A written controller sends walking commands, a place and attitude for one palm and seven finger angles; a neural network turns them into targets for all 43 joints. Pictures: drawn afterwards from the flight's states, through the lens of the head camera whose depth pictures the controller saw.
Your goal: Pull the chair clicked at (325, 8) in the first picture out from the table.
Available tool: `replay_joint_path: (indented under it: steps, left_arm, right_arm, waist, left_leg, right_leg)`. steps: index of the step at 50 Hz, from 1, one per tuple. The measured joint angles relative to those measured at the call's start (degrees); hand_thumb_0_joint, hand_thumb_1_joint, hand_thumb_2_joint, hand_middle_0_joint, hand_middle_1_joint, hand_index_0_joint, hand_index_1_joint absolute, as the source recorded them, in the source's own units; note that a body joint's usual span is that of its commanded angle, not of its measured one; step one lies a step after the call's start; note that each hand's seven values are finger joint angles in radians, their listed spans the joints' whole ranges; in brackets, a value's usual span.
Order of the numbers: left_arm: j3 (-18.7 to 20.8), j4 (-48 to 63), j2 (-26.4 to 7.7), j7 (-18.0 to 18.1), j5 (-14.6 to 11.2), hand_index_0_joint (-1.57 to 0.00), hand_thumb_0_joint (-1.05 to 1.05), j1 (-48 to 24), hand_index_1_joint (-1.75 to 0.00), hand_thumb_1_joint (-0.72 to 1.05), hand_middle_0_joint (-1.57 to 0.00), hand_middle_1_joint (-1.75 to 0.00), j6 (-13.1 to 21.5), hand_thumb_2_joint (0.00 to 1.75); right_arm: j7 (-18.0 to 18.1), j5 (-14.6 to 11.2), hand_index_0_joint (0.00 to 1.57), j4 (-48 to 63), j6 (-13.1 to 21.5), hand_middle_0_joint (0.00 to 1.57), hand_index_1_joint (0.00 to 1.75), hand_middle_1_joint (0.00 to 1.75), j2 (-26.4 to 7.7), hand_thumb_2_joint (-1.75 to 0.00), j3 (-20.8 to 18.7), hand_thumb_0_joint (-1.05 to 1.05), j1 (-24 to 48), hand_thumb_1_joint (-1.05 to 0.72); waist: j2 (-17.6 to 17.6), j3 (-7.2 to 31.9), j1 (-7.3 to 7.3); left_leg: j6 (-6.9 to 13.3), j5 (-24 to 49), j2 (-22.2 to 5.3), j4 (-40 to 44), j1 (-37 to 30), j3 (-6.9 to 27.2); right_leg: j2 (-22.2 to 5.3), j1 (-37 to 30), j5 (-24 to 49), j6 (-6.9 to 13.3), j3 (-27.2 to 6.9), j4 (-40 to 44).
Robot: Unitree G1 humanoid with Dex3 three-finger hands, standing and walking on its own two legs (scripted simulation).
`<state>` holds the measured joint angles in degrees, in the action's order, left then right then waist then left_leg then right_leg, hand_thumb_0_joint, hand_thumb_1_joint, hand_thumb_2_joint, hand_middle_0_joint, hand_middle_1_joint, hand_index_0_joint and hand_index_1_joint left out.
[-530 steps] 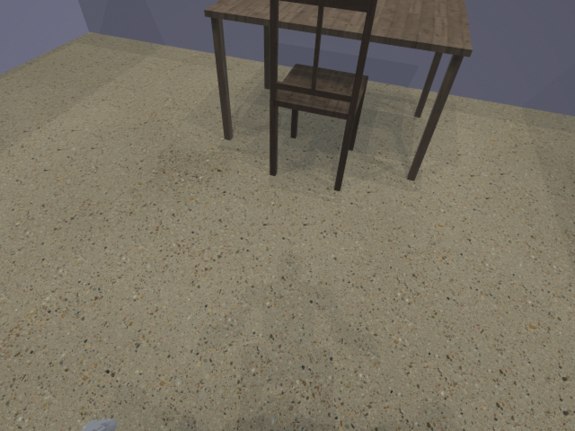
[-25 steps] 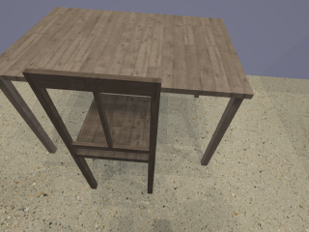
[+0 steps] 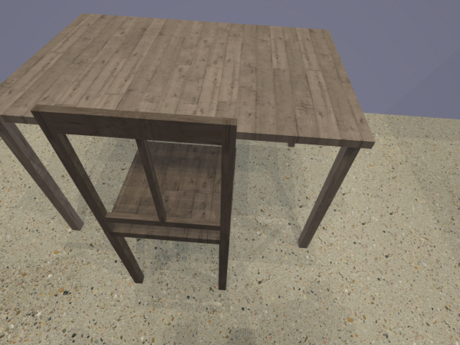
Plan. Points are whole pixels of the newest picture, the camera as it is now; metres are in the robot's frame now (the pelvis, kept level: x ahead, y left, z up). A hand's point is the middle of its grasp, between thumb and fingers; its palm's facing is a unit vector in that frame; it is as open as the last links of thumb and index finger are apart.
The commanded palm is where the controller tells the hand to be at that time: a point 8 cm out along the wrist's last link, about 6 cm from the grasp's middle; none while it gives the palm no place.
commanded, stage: look again from close up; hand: left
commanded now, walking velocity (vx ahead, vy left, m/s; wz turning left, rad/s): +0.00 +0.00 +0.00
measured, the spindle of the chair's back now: (153, 184) +0.48 +0.22 -0.07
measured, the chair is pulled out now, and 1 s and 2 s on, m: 0.00 0.00 0.00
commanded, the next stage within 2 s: shuffle to correct the standing spot in 0.16 s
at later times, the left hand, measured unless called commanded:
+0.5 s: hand out of the picture -0.03 +0.16 -0.19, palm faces +0.08 -0.98 -0.16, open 7.4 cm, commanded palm none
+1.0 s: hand out of the picture +0.13 +0.18 -0.18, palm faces +0.04 -0.97 -0.23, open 7.4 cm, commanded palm none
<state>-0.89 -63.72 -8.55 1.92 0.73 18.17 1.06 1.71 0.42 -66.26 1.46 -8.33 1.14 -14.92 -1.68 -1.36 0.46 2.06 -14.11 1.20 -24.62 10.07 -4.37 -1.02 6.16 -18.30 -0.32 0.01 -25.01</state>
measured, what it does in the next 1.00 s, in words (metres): lifts its right foot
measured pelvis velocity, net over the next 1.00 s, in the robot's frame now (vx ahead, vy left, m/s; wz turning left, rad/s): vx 0.07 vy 0.00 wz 0.02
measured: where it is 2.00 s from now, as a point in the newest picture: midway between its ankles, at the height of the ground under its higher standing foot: outside the picture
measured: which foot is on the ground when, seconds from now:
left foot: down 0.00-1.00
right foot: down 0.00-0.60, up 0.62-1.00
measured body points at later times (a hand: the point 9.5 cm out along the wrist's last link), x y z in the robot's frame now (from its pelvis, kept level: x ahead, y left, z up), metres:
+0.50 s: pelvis +0.02 +0.00 -0.01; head +0.02 +0.01 +0.44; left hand -0.03 +0.21 -0.17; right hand +0.01 -0.22 -0.17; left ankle -0.01 +0.09 -0.74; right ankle -0.05 -0.12 -0.74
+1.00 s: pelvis +0.07 +0.00 -0.01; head +0.11 -0.01 +0.44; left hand +0.13 +0.23 -0.16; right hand +0.05 -0.20 -0.17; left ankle -0.01 +0.09 -0.74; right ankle +0.09 -0.12 -0.73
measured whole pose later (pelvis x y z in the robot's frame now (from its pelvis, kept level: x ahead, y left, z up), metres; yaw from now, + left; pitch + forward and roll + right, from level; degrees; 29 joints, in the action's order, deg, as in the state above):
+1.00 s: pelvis +0.07 +0.00 -0.01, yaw +1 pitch +0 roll +1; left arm 2.5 -57.0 -9.6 2.0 1.1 9.9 -0.6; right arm 2.4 1.2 -63.1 0.9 -5.2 -0.6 -16.5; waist 0.1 -6.0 -0.9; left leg 1.8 -21.0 0.9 -27.1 5.5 -4.4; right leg -2.2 18.6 -14.3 0.4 2.1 -36.0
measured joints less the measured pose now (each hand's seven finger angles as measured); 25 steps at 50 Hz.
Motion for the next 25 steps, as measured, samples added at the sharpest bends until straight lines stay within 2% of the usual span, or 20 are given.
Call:
replay_joint_path:
  steps: [16, 25]
  left_arm:
    - [0.07, -0.41, 0.52, -0.04, 0.08, -0.20, 0.00, 1.09, -0.30, 0.91, -0.20, -0.30, 0.04, 0.90]
    - [1.52, 0.30, 0.71, -0.71, 0.51, -0.20, 0.00, 3.96, -0.30, 0.91, -0.20, -0.30, -0.13, 0.90]
  right_arm:
    - [-0.04, 0.02, 0.20, -0.18, -0.08, 0.20, 0.30, 0.30, 0.19, -0.90, -0.04, 0.01, -0.34, -0.92]
    - [-1.02, 0.64, 0.20, 0.81, -1.55, 0.20, 0.30, 0.30, -0.46, -0.90, -0.82, 0.01, -3.00, -0.91]
  waist:
    - [0.19, 0.00, 0.09]
    - [1.39, 1.44, 0.88]
  left_leg:
    - [-0.31, 0.16, -0.24, 0.32, -0.04, 0.03]
    - [-0.24, -5.77, -1.16, -8.29, 2.94, 1.01]
  right_leg:
    - [0.25, 0.09, 0.04, 0.33, 0.01, 0.09]
    - [0.96, 0.23, -3.84, 0.56, 1.19, -3.39]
